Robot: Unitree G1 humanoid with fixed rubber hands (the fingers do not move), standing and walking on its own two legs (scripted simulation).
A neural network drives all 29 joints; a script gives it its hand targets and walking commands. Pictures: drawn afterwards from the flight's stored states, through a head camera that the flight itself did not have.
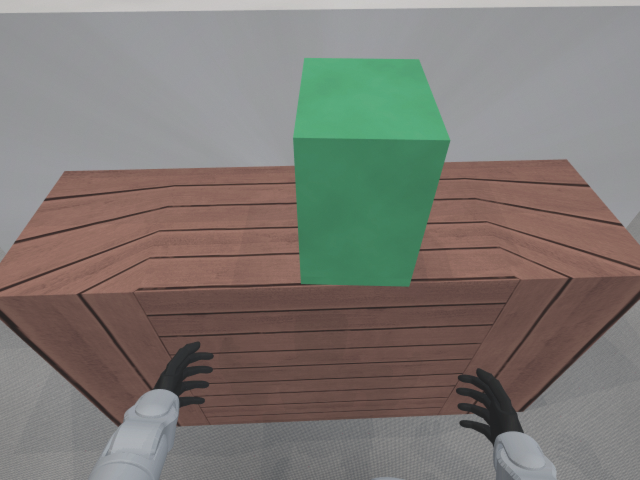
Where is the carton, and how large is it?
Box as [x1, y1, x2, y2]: [293, 58, 449, 286]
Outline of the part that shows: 304,58 293,135 301,283 408,286 449,143 448,135 419,60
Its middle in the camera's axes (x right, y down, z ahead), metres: +0.07 -0.11 +0.67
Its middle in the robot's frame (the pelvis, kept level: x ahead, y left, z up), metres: +0.57 -0.07 +0.07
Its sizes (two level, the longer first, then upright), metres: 0.252 0.193 0.296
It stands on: a pedestal, 0.68 m high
